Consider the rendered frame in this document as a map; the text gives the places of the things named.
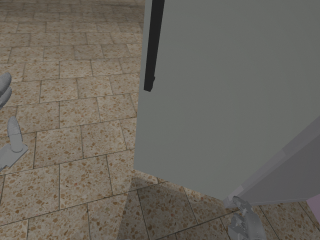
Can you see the handle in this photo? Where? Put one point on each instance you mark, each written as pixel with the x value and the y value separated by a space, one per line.
pixel 153 42

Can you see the robot left hand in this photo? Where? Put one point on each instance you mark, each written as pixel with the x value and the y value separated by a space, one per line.
pixel 10 154

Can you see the fridge door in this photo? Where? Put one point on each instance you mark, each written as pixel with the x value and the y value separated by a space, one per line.
pixel 235 82

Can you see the robot right hand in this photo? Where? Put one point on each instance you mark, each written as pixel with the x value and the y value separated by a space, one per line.
pixel 250 226

